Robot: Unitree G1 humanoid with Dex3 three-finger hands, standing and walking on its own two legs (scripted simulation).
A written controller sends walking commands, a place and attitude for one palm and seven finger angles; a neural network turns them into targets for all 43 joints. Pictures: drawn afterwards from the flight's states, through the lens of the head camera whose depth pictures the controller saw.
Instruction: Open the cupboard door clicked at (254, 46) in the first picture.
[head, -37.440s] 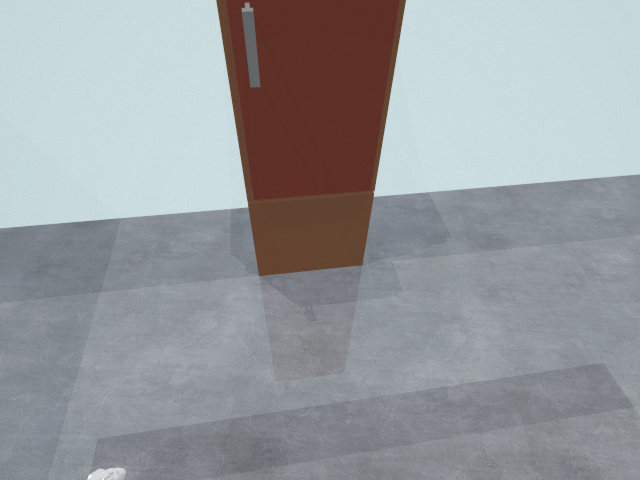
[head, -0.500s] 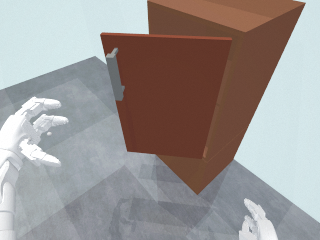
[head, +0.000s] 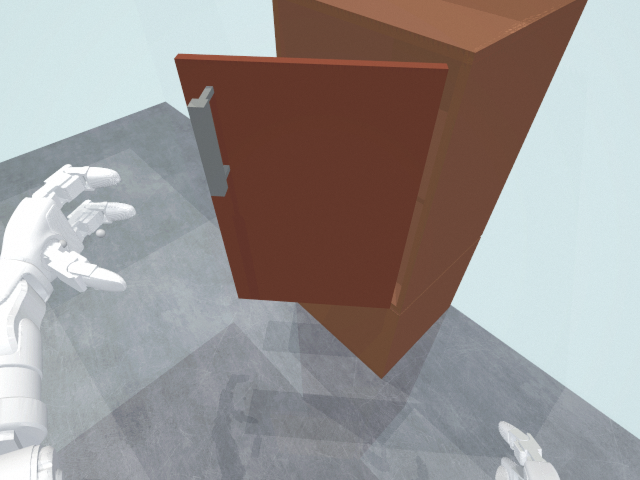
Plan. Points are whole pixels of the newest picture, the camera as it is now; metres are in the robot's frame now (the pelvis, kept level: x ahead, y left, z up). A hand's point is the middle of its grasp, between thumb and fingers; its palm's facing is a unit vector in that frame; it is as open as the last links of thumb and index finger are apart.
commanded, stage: move the hooked fingers beside the handle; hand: left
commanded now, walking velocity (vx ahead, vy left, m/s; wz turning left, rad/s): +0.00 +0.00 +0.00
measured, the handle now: (213, 143) +0.56 +0.20 +0.14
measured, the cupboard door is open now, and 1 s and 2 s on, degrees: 42 42 42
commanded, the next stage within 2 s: slide the fingers in behind the handle in 1.90 s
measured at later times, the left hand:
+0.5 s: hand (129, 195) +0.41 +0.27 +0.15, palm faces +0.00 -1.00 +0.00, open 14.0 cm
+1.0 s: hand (161, 163) +0.49 +0.25 +0.15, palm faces -0.02 -1.00 +0.01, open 14.0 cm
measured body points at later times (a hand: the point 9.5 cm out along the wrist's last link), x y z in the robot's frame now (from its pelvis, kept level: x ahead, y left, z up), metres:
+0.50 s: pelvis +0.00 +0.02 +0.00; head +0.03 +0.02 +0.45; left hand +0.41 +0.32 +0.15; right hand +0.10 -0.25 -0.10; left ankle +0.03 +0.10 -0.73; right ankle -0.02 -0.09 -0.73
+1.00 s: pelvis +0.01 +0.02 -0.01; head +0.07 +0.03 +0.44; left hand +0.48 +0.31 +0.15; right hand +0.02 -0.26 -0.11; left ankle +0.03 +0.10 -0.73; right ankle -0.02 -0.09 -0.73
